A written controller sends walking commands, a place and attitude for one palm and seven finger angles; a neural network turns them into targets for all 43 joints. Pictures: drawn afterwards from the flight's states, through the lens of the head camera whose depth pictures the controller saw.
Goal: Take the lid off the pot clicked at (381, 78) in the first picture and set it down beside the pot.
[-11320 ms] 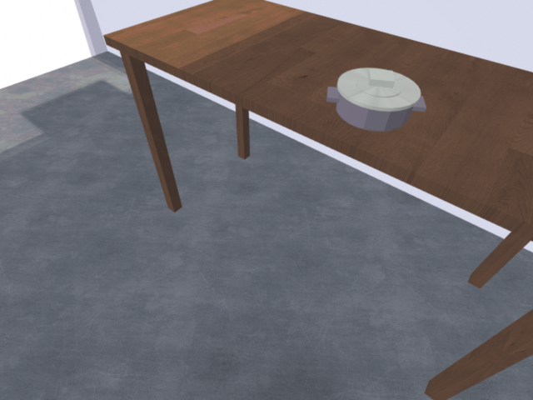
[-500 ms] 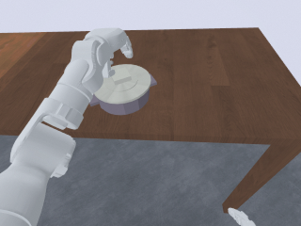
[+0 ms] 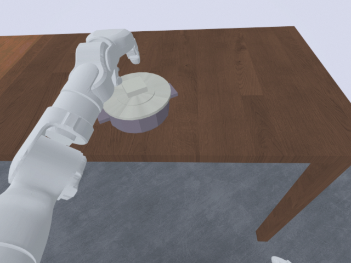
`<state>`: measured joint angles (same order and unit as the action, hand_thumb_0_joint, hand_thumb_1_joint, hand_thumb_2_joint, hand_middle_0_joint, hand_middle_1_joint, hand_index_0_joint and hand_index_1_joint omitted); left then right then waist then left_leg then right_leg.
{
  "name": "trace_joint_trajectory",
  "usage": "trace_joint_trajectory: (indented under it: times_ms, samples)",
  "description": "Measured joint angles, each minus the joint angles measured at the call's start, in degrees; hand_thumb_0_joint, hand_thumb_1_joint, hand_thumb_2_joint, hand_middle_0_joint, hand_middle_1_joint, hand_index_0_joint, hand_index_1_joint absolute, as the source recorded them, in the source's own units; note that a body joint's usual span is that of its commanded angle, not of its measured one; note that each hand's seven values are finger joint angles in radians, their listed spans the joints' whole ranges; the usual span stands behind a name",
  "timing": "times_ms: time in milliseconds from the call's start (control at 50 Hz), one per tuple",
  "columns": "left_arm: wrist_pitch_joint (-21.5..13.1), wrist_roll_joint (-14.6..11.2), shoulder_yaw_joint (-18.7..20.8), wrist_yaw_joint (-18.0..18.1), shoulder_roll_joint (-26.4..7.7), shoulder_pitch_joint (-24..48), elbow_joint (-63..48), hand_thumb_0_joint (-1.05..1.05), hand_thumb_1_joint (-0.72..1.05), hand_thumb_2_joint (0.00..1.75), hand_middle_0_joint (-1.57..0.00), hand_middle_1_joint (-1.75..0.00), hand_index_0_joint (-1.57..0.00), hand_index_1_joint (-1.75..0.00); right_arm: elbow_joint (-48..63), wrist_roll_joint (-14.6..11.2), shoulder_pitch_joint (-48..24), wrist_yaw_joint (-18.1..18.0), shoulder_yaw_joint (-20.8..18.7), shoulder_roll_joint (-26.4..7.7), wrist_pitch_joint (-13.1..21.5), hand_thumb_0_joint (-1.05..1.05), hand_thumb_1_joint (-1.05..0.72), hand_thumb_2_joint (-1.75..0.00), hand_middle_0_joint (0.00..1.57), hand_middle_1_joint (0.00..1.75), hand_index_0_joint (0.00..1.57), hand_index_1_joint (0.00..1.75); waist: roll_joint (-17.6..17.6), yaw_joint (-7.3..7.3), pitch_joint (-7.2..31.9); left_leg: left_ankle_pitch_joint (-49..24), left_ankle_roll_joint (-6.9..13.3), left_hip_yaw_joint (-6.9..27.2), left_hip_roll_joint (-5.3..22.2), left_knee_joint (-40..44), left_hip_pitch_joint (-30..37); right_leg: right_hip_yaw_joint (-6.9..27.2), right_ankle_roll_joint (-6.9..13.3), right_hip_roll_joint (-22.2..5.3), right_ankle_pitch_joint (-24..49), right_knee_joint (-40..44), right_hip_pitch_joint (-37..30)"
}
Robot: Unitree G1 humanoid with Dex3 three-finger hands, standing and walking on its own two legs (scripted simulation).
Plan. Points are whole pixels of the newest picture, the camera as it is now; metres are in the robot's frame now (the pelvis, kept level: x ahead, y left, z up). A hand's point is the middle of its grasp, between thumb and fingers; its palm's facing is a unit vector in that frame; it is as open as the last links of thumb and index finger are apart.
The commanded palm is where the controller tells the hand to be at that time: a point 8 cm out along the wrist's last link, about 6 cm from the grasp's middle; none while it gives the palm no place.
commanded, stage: move the open hand above the knob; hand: left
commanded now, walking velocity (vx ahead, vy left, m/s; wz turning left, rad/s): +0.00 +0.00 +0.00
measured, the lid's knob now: (134, 86) +0.50 +0.09 +0.15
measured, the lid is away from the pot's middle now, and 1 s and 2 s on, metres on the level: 0.00 0.00 0.00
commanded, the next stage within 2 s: lower the open fingers around the knob in 0.38 s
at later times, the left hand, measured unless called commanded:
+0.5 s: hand (120, 63) +0.46 +0.10 +0.24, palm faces -0.15 -0.02 -0.99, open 10.3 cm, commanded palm +0.45 +0.10 +0.28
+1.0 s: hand (128, 83) +0.45 +0.09 +0.20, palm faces -0.26 -0.02 -0.97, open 10.4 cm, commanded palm +0.44 +0.10 +0.24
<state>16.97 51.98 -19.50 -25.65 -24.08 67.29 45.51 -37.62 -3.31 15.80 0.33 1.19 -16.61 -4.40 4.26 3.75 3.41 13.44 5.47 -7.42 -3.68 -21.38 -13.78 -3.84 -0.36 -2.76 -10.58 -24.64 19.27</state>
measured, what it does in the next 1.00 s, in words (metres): stands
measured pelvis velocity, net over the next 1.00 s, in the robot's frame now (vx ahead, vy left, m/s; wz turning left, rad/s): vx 0.00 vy -0.01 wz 0.01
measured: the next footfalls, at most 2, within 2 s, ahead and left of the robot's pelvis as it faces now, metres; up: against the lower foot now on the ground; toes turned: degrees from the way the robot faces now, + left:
none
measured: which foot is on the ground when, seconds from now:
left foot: down 0.00-1.00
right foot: down 0.00-1.00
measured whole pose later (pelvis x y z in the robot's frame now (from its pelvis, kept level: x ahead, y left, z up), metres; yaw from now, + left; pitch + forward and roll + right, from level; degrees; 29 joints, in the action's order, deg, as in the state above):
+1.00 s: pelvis +0.00 -0.01 +0.00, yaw +0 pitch +4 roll +0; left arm 16.7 49.7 -20.4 -26.4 -21.9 62.7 42.2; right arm -38.4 -3.1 16.0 -0.4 0.9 -16.7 -3.9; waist 4.0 3.6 2.7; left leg 13.3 5.0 -6.7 -3.2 -21.5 -12.4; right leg -4.4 0.3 -2.3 -10.6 -24.4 17.5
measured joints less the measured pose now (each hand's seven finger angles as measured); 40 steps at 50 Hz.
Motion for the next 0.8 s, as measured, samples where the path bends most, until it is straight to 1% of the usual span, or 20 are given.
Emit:
trace_joint_trajectory:
  times_ms: [60, 80, 120, 200, 240, 280, 340, 380, 420, 480, 520, 580, 620, 680, 740, 800]
  samples:
    - [-1.4, -1.2, -0.7, -1.5, 0.2, -2.9, -5.0, 0.0, -0.42, 1.7, -0.87, -0.08, -0.86, -0.08, 0.0, 0.1, 0.6, -0.3, -0.3, 0.1, 0.5, 0.01, -0.9, -0.9, 0.2, 0.3, 0.2, 0.3, 0.3, -0.17, 0.0, 0.1, 0.1, 0.4, 0.0, 0.2, 0.7, -0.3, -0.1, 0.0, -0.1, 0.4, -0.9]
    - [-1.9, -1.5, -0.8, -1.7, 0.4, -2.8, -5.3, 0.0, -0.42, 1.7, -0.87, -0.08, -0.87, -0.08, -0.2, 0.1, 0.5, -0.6, -0.2, 0.3, 1.0, 0.01, -0.9, -0.9, 0.2, 0.3, 0.2, 0.3, 0.2, -0.21, -0.1, 0.1, 0.1, 0.5, 0.0, 0.2, 0.9, -0.4, -0.1, 0.0, -0.1, 0.5, -1.2]
    - [-2.5, -2.2, 0.2, -1.0, 0.8, -1.5, -3.9, 0.0, -0.42, 1.7, -0.87, -0.08, -0.87, -0.08, -0.7, 0.1, 0.1, -0.9, 0.2, 0.6, 1.6, 0.01, -0.9, -0.9, 0.2, 0.3, 0.2, 0.3, -0.1, -0.06, -0.1, 0.2, 0.0, 0.6, 0.0, 0.3, 1.2, -0.5, -0.1, 0.0, -0.1, 0.7, -1.6]
    - [-0.9, -1.0, 1.7, 0.9, 0.8, 2.6, 1.9, 0.0, -0.42, 1.7, -0.87, -0.08, -0.87, -0.08, -0.8, 0.1, -1.0, -0.7, 0.6, 1.0, 1.7, 0.01, -0.9, -0.9, 0.2, 0.3, 0.2, 0.3, -0.9, 0.09, 0.0, 0.1, -0.1, 0.1, 0.1, 0.3, 0.8, -0.1, 0.1, 0.1, -0.1, 0.3, -0.8]
    - [0.1, -0.1, 1.1, 0.9, 0.3, 2.0, 1.4, 0.0, -0.42, 1.7, -0.87, -0.08, -0.87, -0.08, -0.1, 0.1, -0.9, -0.1, 0.4, 0.8, 1.1, 0.01, -0.9, -0.9, 0.2, 0.3, 0.2, 0.3, -0.7, -0.1, 0.2, -0.1, -0.1, 0.0, 0.0, 0.4, 0.5, 0.0, 0.1, 0.1, 0.0, 0.3, -0.4]
    - [0.6, 0.4, 0.0, 0.2, 0.2, -0.2, -1.5, 0.0, -0.42, 1.7, -0.87, -0.08, -0.87, -0.08, 0.5, 0.0, -0.7, 0.5, 0.0, 0.5, 0.4, 0.01, -0.9, -0.9, 0.2, 0.3, 0.2, 0.3, -0.3, -0.51, 0.5, -0.1, -0.1, 0.1, 0.0, 0.4, 0.4, 0.0, 0.0, 0.0, 0.0, 0.3, -0.4]
    - [0.2, -0.8, -1.4, -1.2, 0.7, -3.4, -5.9, 0.0, -0.42, 1.7, -0.87, -0.08, -0.86, -0.08, 0.7, -0.1, -1.0, 0.5, -0.2, 0.2, -0.2, 0.01, -0.9, -0.9, 0.2, 0.3, 0.2, 0.3, 0.3, -0.97, 0.5, 0.1, 0.0, 0.5, 0.0, 0.1, 0.7, -0.5, -0.1, 0.0, -0.1, 0.4, -1.1]
    - [-0.3, -1.7, -1.8, -1.8, 1.2, -3.4, -6.6, 0.0, -0.42, 1.7, -0.87, -0.08, -0.87, -0.08, 0.3, -0.2, -1.6, 0.0, 0.0, 0.3, 0.3, 0.01, -0.9, -0.9, 0.2, 0.3, 0.2, 0.3, 0.1, -1.13, 0.2, 0.2, 0.1, 0.8, -0.1, 0.0, 1.1, -0.7, 0.0, -0.1, -0.3, 0.4, -1.6]
    - [-1.0, -2.7, -1.3, -1.5, 1.3, -2.7, -6.5, 0.0, -0.42, 1.7, -0.87, -0.08, -0.87, -0.08, 0.2, -0.2, -2.3, -0.4, 0.2, 0.5, 1.1, 0.01, -0.9, -0.9, 0.2, 0.3, 0.2, 0.3, -0.1, -1.01, -0.1, 0.1, 0.0, 0.9, -0.1, 0.0, 1.4, -0.9, 0.0, -0.1, -0.2, 0.5, -1.9]
    - [-0.7, -1.8, -1.4, 0.0, 1.6, 0.4, -3.6, 0.0, -0.42, 1.7, -0.87, -0.08, -0.87, -0.08, 0.0, -0.1, -2.9, -0.6, 0.4, 0.9, 1.9, 0.01, -0.9, -0.9, 0.2, 0.3, 0.2, 0.3, -0.6, -1.11, 0.0, -0.1, -0.2, 0.9, -0.2, 0.2, 1.3, -0.8, 0.2, -0.2, -0.2, 0.2, -1.6]
    - [0.3, -1.4, -0.8, 0.9, 2.4, 2.1, -0.5, 0.0, -0.42, 1.7, -0.87, -0.08, -0.87, -0.08, -0.1, -0.2, -3.2, -0.1, 0.5, 0.9, 1.2, 0.01, -0.9, -0.9, 0.2, 0.3, 0.2, 0.3, -0.6, -1.18, 0.2, -0.3, -0.2, 0.9, -0.1, 0.1, 0.9, -0.8, 0.2, -0.2, -0.1, 0.1, -1.1]
    - [1.7, -1.1, -0.9, 0.6, 2.7, 1.8, 1.1, 0.0, -0.42, 1.7, -0.87, -0.08, -0.87, -0.08, 0.2, -0.3, -3.5, 0.3, 0.8, 0.8, -0.3, 0.01, -0.9, -0.9, 0.2, 0.3, 0.2, 0.3, -0.6, -1.22, 0.4, -0.2, -0.2, 0.6, -0.1, -0.2, 0.3, -0.5, 0.3, -0.1, -0.1, -0.4, -0.4]
    - [1.9, -1.6, -1.9, 0.0, 2.8, -0.2, -0.9, 0.0, -0.42, 1.7, -0.87, -0.08, -0.86, -0.08, 0.6, -0.3, -3.2, 0.4, 0.6, 0.6, -0.8, 0.01, -0.9, -0.9, 0.2, 0.3, 0.2, 0.3, -0.3, -1.19, 0.2, -0.2, -0.2, 0.6, -0.1, -0.3, 0.2, -0.5, 0.3, -0.1, -0.1, -0.4, -0.3]
    - [0.8, -1.7, -2.9, -0.7, 3.3, -2.4, -3.6, 0.0, -0.42, 1.7, -0.87, -0.08, -0.87, -0.08, 0.5, -0.2, -2.7, -0.1, 0.4, 0.6, -0.2, 0.01, -0.9, -0.9, 0.2, 0.3, 0.2, 0.3, 0.0, -1.12, -0.1, -0.2, -0.2, 0.9, -0.1, -0.3, 0.6, -0.8, 0.3, -0.2, -0.2, -0.3, -0.9]
    - [-0.3, -2.0, -1.1, -0.3, 3.4, -1.6, -1.4, 0.0, -0.42, 1.7, -0.87, -0.08, -0.87, -0.08, -0.4, 0.1, -2.8, -1.0, 0.8, 0.8, 0.7, 0.01, -0.9, -0.9, 0.2, 0.3, 0.2, 0.3, 0.0, -0.52, -0.3, -0.2, -0.3, 0.9, 0.1, -0.1, 1.1, -0.7, 0.4, 0.0, -0.1, 0.0, -1.4]
    - [0.2, -1.7, 0.4, 0.4, 2.8, 1.0, 3.1, 0.0, -0.42, 1.7, -0.87, -0.08, -0.87, -0.08, -0.8, 0.1, -2.5, -1.3, 0.9, 1.1, 1.1, 0.01, -0.9, -0.9, 0.2, 0.3, 0.2, 0.3, -0.6, 0.06, -0.5, -0.4, -0.4, 0.5, 0.2, 0.2, 1.3, -0.4, 0.5, 0.2, 0.0, 0.0, -1.3]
